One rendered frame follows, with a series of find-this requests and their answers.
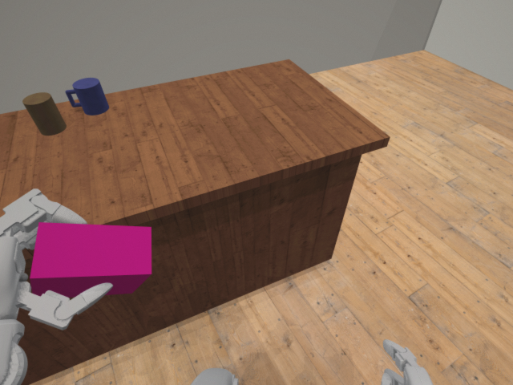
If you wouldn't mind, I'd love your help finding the left robot thigh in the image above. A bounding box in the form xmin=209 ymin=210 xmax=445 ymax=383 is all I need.
xmin=191 ymin=368 xmax=239 ymax=385

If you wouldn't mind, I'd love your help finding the robot left forearm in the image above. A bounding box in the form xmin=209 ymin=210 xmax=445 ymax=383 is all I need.
xmin=0 ymin=319 xmax=28 ymax=385

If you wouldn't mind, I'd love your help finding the right robot hand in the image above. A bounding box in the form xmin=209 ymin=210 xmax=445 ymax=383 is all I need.
xmin=381 ymin=339 xmax=433 ymax=385

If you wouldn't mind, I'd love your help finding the sponge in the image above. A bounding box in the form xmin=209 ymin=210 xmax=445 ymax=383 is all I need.
xmin=30 ymin=222 xmax=151 ymax=298

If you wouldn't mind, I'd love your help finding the left robot hand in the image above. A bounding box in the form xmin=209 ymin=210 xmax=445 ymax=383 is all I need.
xmin=0 ymin=188 xmax=113 ymax=330

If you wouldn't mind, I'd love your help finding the table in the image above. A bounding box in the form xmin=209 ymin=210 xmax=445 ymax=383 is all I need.
xmin=0 ymin=59 xmax=390 ymax=385

